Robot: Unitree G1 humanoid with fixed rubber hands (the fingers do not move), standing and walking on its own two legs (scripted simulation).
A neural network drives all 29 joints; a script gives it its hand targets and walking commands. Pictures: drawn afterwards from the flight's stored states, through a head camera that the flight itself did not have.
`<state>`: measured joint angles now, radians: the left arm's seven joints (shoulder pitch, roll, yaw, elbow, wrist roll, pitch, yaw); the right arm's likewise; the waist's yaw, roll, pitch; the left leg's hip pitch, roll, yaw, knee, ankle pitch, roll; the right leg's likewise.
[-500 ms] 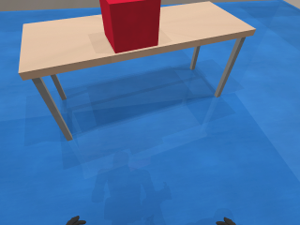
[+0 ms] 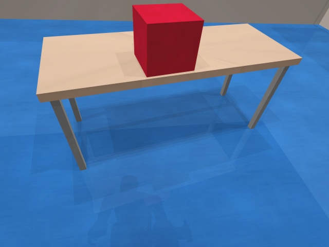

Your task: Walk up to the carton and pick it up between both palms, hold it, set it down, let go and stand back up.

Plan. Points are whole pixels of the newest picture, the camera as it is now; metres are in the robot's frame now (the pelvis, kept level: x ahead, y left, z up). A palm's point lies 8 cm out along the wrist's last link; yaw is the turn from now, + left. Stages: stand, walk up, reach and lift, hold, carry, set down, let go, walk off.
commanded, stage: walk up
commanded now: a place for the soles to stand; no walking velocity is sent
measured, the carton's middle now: (164, 39) +1.06 -0.01 +0.04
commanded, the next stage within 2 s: none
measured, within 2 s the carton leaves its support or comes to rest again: neither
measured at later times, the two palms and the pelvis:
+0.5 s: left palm (97, 183) +0.34 +0.19 -0.10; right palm (264, 231) +0.21 -0.29 -0.12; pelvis +0.23 -0.04 +0.00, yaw +1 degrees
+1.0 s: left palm (84, 169) +0.40 +0.26 -0.13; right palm (225, 142) +0.51 -0.24 -0.09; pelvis +0.43 +0.01 +0.00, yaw +6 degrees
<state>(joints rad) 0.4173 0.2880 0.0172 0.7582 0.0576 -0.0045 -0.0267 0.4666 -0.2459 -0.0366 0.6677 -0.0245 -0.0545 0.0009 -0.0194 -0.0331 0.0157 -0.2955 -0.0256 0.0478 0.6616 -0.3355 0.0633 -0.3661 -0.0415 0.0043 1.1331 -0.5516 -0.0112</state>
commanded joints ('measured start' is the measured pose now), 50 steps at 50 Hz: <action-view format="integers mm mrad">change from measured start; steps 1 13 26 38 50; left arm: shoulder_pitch -67 -315 -9 107 44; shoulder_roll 73 -21 43 86 58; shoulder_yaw -2 -35 34 33 -3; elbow -116 -142 -88 9 -48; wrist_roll -1 6 -36 -9 -9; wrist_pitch -35 -34 -67 -90 -31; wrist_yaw -9 -18 47 19 17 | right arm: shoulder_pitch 70 206 54 -169 81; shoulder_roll -136 -92 -55 -22 -119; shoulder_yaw -29 -11 3 10 -30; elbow -29 88 -7 -15 20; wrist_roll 7 -20 -23 -41 8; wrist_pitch -24 -53 2 6 -24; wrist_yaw -15 4 15 44 -27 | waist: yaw -11 -68 45 59 -35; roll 85 154 -31 -98 104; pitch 202 136 54 156 70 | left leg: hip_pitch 94 188 -288 -174 249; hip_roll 304 197 94 88 373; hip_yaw -507 -153 -120 4 -439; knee -484 -353 567 40 -360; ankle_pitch -239 390 -35 263 312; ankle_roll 96 67 -60 -67 114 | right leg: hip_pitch -367 -231 230 92 -291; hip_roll -69 -7 -262 -181 -34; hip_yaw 75 -86 224 19 48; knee -11 -425 -845 -892 98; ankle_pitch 157 530 501 199 126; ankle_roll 18 19 -143 -158 3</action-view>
